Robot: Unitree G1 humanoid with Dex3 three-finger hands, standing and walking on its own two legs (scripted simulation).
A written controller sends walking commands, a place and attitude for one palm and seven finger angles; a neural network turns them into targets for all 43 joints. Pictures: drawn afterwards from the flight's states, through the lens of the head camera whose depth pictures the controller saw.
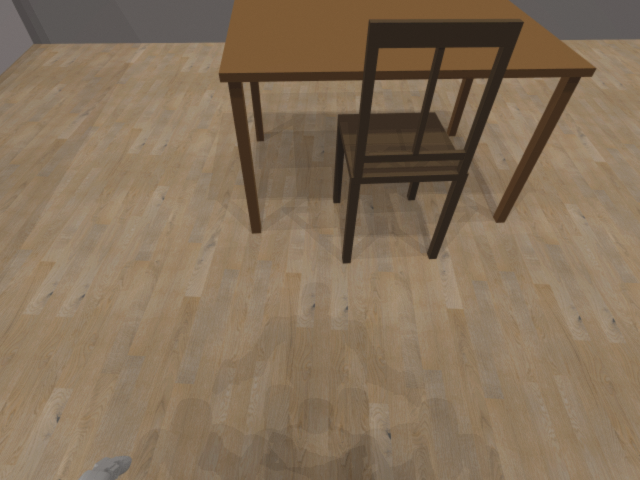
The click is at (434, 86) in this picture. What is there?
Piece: chair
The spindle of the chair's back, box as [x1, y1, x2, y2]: [412, 48, 444, 154]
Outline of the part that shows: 444,48 435,49 412,148 413,154 418,153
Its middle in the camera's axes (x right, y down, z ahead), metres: +0.30 -0.38 +1.11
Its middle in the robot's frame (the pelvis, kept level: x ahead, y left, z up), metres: +1.09 -0.26 -0.07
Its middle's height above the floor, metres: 0.70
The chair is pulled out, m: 0.00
